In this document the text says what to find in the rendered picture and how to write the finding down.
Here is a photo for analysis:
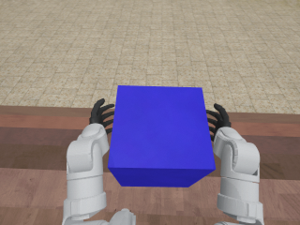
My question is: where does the left robot forearm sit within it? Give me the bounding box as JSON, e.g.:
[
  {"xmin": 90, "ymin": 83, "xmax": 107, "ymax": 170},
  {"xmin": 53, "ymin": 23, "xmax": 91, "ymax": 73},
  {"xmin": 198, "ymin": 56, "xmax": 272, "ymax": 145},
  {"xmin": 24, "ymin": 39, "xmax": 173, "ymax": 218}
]
[{"xmin": 62, "ymin": 123, "xmax": 110, "ymax": 225}]

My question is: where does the robot left hand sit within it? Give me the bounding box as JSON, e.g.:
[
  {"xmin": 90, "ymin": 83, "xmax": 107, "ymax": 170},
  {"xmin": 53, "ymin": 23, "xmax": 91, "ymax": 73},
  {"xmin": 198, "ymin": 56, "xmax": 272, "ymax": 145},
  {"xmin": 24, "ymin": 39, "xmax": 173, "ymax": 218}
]
[{"xmin": 89, "ymin": 98, "xmax": 115, "ymax": 134}]

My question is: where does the carton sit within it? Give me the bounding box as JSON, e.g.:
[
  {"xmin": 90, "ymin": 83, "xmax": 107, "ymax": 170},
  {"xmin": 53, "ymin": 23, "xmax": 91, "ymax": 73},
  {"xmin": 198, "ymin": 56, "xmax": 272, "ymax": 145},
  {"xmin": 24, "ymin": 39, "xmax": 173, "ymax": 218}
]
[{"xmin": 108, "ymin": 85, "xmax": 216, "ymax": 188}]

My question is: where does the robot right hand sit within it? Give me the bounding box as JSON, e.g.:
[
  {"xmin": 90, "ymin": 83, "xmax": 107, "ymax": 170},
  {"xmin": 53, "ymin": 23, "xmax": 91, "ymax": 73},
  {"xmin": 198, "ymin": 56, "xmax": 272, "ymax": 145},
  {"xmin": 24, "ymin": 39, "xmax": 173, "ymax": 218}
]
[{"xmin": 206, "ymin": 103, "xmax": 232, "ymax": 141}]

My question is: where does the robot left thigh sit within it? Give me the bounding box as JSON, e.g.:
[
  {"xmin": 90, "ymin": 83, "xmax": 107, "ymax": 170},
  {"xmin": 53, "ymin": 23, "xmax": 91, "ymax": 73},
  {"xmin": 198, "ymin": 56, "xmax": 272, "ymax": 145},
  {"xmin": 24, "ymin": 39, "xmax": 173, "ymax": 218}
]
[{"xmin": 109, "ymin": 210, "xmax": 136, "ymax": 225}]

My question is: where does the right robot forearm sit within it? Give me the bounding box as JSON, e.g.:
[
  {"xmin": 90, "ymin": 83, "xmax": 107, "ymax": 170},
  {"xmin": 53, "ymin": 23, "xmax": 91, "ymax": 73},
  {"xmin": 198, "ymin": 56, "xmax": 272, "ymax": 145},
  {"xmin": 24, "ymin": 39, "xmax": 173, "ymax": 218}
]
[{"xmin": 213, "ymin": 127, "xmax": 264, "ymax": 225}]

